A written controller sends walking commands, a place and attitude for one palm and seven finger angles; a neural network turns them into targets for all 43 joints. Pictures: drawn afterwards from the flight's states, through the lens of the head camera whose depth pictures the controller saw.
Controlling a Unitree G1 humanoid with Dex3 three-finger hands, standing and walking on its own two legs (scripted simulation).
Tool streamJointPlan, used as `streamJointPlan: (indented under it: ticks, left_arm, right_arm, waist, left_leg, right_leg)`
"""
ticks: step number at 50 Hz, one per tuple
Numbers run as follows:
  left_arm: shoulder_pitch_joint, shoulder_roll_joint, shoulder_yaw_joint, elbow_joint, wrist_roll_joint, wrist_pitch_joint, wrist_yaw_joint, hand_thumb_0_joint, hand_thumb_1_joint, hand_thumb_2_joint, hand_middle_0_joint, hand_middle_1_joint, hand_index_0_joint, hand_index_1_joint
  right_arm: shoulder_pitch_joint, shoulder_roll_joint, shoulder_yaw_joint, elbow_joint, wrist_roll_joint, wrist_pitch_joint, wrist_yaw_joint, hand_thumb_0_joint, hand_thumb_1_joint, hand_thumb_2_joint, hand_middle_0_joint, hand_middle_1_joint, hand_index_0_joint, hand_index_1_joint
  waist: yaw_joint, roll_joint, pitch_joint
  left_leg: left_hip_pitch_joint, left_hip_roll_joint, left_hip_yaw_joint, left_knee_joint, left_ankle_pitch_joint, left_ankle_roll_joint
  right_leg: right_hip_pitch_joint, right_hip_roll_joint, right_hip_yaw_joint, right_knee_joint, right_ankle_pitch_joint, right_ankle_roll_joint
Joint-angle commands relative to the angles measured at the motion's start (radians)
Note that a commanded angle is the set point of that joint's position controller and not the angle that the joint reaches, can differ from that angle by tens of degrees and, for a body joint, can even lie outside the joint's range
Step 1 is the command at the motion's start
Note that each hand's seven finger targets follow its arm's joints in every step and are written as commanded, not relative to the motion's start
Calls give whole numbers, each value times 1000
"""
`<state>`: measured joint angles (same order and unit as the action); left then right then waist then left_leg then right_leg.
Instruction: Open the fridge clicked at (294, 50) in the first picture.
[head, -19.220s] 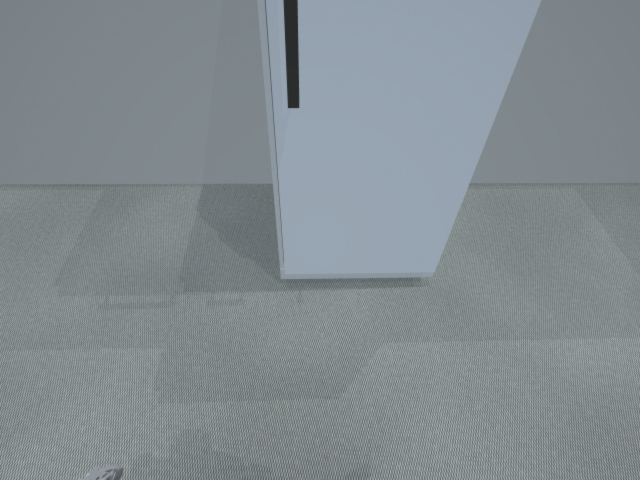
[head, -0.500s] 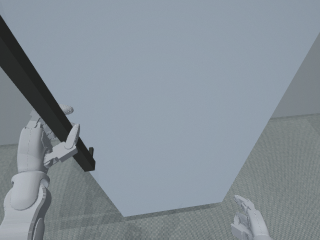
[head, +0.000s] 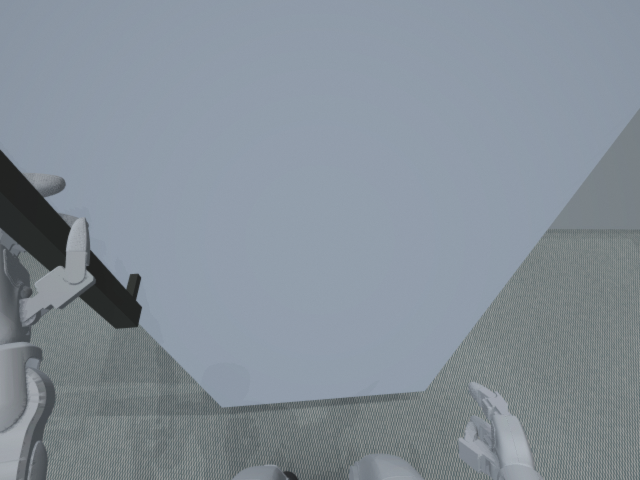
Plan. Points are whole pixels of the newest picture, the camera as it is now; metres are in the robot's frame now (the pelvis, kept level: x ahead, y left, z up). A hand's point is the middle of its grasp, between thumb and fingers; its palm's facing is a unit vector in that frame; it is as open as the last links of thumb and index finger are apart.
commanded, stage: walk backward, drawing the door open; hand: left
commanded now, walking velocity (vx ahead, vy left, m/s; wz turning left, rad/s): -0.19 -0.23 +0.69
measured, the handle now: (23, 181) +0.31 +0.25 +0.25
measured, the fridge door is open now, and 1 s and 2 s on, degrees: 5 37 73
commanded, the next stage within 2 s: none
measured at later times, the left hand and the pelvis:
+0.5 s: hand (70, 407) +0.16 +0.18 +0.18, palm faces +0.60 -0.76 -0.23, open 6.8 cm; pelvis -0.05 -0.12 -0.01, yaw +21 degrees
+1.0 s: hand out of the picture +0.03 +0.09 +0.19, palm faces +0.85 -0.44 -0.30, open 6.7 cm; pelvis -0.04 -0.26 +0.01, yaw +38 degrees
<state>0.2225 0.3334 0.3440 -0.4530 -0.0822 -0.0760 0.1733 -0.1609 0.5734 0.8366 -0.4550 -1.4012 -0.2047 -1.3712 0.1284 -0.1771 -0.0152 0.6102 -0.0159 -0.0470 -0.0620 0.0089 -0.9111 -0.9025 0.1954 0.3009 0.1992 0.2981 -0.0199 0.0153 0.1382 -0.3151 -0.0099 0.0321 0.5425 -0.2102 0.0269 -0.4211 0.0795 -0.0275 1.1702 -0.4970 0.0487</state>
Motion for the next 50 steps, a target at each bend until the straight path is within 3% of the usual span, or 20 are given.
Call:
streamJointPlan:
  ticks: [1, 6, 9, 11, 14, 17, 20, 21, 22, 23, 24, 28, 31, 37, 39, 40, 42, 44, 45, 50]
  left_arm:
    - [-175, 193, 99, -338, 41, -128, -16, 0, 900, 900, -450, -1400, -450, -1400]
    - [-281, 201, 102, -307, 16, -122, -23, 0, 900, 900, -450, -1400, -450, -1400]
    - [-315, 263, 161, -280, 9, -130, -21, 0, 900, 900, -450, -1400, -450, -1400]
    - [-350, 334, 189, -244, 15, -127, -18, 0, 900, 900, -450, -1400, -450, -1400]
    - [-247, 312, 200, -194, 15, -89, -8, 0, 900, 900, -450, -1400, -450, -1400]
    - [-248, 260, 168, -227, 21, -113, -7, 0, 900, 900, -450, -1400, -450, -1400]
    - [-256, 223, 117, -264, 7, -119, -19, 0, 900, 900, -450, -1400, -450, -1400]
    - [-290, 210, 91, -290, -2, -120, -22, 0, 900, 900, -450, -1400, -450, -1400]
    - [-325, 192, 60, -338, -11, -135, -29, 0, 900, 900, -450, -1400, -450, -1400]
    - [-374, 213, 67, -327, 29, -151, -40, 0, 900, 900, -450, -1400, -450, -1400]
    - [-422, 242, 88, -378, 27, -160, -51, 0, 900, 900, -450, -1400, -450, -1400]
    - [-401, 206, 60, -303, 44, -122, -51, 0, 900, 900, -450, -1400, -450, -1400]
    - [-382, 180, 45, -284, 26, -93, -47, 0, 900, 900, -450, -1400, -450, -1400]
    - [-331, 184, 70, -228, 1, -98, -26, 0, 900, 900, -450, -1400, -450, -1400]
    - [-324, 230, 119, -218, -1, -99, -22, 0, 900, 900, -450, -1400, -450, -1400]
    - [-337, 233, 109, -219, 2, -100, -25, 0, 900, 900, -450, -1400, -450, -1400]
    - [-333, 355, 184, -213, 19, -93, -18, 0, 900, 900, -450, -1400, -450, -1400]
    - [-279, 341, 208, -211, 15, -87, -6, 0, 900, 900, -450, -1400, -450, -1400]
    - [-238, 284, 170, -241, 15, -96, -11, 0, 900, 900, -450, -1400, -450, -1400]
    - [-174, 235, 136, -249, 19, -115, -3, 0, 900, 900, -450, -1400, -450, -1400]
  right_arm:
    - [-56, -107, -33, -103, 2, -110, -13, 0, -900, -900, 200, 300, 200, 300]
    - [-6, -137, -46, -107, 9, -162, -16, 0, -900, -900, 200, 300, 200, 300]
    - [9, -136, -50, -99, 15, -171, -15, 0, -900, -900, 200, 300, 200, 300]
    - [-8, -80, -28, -97, 22, -144, -17, 0, -900, -900, 200, 300, 200, 300]
    - [-75, -111, -51, -111, 20, -118, -28, 0, -900, -900, 200, 300, 200, 300]
    - [-81, -85, -10, -126, 10, -93, -44, 0, -900, -900, 200, 300, 200, 300]
    - [-30, -101, -23, -128, -5, -82, -65, 0, -900, -900, 200, 300, 200, 300]
    - [1, -125, -41, -133, -4, -80, -67, 0, -900, -900, 200, 300, 200, 300]
    - [-11, -170, -55, -147, -1, -95, -53, 0, -900, -900, 200, 300, 200, 300]
    - [-7, -138, -44, -116, -4, -109, -16, 0, -900, -900, 200, 300, 200, 300]
    - [-19, -138, -55, -112, -1, -116, -11, 0, -900, -900, 200, 300, 200, 300]
    - [-32, -142, -61, -75, 12, -119, -3, 0, -900, -900, 200, 300, 200, 300]
    - [-29, -129, -40, -93, 20, -124, -10, 0, -900, -900, 200, 300, 200, 300]
    - [-20, -133, -29, -97, 13, -152, -16, 0, -900, -900, 200, 300, 200, 300]
    - [-28, -138, -28, -95, 10, -154, -14, 0, -900, -900, 200, 300, 200, 300]
    - [-25, -122, -22, -99, 12, -149, -11, 0, -900, -900, 200, 300, 200, 300]
    - [-77, -84, -10, -113, 15, -122, -15, 0, -900, -900, 200, 300, 200, 300]
    - [-62, -115, -38, -101, 10, -121, -9, 0, -900, -900, 200, 300, 200, 300]
    - [-71, -97, -29, -114, 12, -110, -14, 0, -900, -900, 200, 300, 200, 300]
    - [-78, -82, -7, -150, -2, -70, -48, 0, -900, -900, 200, 300, 200, 300]
  waist:
    - [36, 187, -281]
    - [4, 362, -358]
    - [12, 268, -381]
    - [-12, -80, -368]
    - [48, -204, -356]
    - [28, -136, -327]
    - [-7, -70, -352]
    - [-42, 45, -376]
    - [0, 351, -401]
    - [10, 241, -396]
    - [-11, 275, -415]
    - [3, 251, -301]
    - [8, 311, -312]
    - [10, 356, -335]
    - [31, 297, -341]
    - [28, 189, -347]
    - [44, -231, -303]
    - [34, -230, -363]
    - [24, -182, -328]
    - [43, -156, -307]
  left_leg:
    - [180, 298, -360, -163, 436, 141]
    - [196, 211, -310, -150, 341, 94]
    - [159, 139, -258, -33, 248, 35]
    - [-11, -14, -26, 237, -108, -70]
    - [-226, 23, -85, 713, -374, -64]
    - [-166, 66, -4, 405, -337, -64]
    - [68, 22, 81, -7, -64, -66]
    - [324, 127, -71, -119, 239, -22]
    - [467, 474, -547, -195, 868, 128]
    - [450, 525, -626, -167, 883, 192]
    - [460, 492, -665, -163, 827, 190]
    - [261, 307, -356, -209, 257, 90]
    - [166, 246, -295, -269, 21, 67]
    - [148, 255, -331, -210, 125, 93]
    - [84, 202, -283, -124, 132, 54]
    - [28, 139, -268, -49, 45, 16]
    - [-211, -54, -43, 480, -368, -85]
    - [-290, -14, -128, 739, -399, -87]
    - [-303, 17, -99, 785, -337, -92]
    - [-148, 40, 46, 378, -331, -80]
  right_leg:
    - [-28, -85, 110, -188, 39, -6]
    - [129, -14, -4, -473, 48, 19]
    - [248, -18, -15, -777, 265, 22]
    - [284, -298, 149, -873, 580, -73]
    - [285, -468, 246, -769, 790, -245]
    - [381, -410, 1, -649, 1007, -204]
    - [283, -306, -114, -475, 893, -118]
    - [43, -245, -118, -275, 631, -52]
    - [-209, -84, -74, -41, -68, 24]
    - [-223, -89, 71, 62, -115, 1]
    - [-262, -83, 101, 111, -121, 6]
    - [-189, -92, 74, 31, 157, 19]
    - [-58, -60, 23, -115, 173, 24]
    - [123, -16, -2, -454, 39, 16]
    - [274, -3, -21, -712, 202, 13]
    - [349, -52, 3, -871, 294, 4]
    - [266, -442, 352, -939, 429, -171]
    - [319, -494, 334, -839, 617, -236]
    - [356, -448, 181, -765, 769, -236]
    - [393, -404, -16, -705, 941, -203]
